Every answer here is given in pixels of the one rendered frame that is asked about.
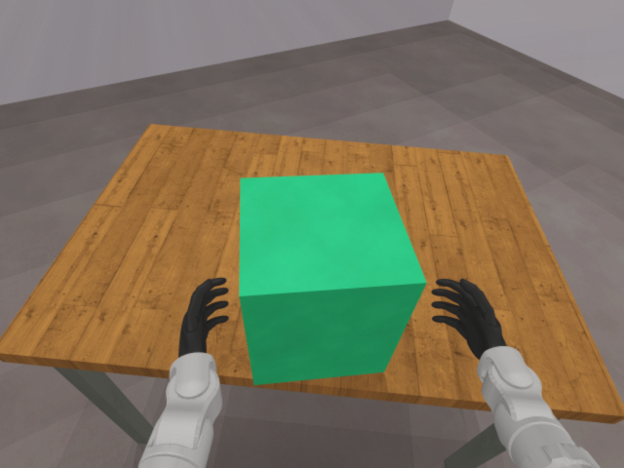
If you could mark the robot right hand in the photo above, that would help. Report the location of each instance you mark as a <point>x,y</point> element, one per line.
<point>477,322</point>

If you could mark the robot right forearm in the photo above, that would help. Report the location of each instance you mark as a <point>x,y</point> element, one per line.
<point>525,424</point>

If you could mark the robot left forearm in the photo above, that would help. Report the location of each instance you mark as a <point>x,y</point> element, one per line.
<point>183,435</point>

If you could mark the table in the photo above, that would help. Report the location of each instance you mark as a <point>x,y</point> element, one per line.
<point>115,297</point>

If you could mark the carton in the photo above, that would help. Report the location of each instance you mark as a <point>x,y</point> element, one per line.
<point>328,275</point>

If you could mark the robot left hand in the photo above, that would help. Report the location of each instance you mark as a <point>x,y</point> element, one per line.
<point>195,327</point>

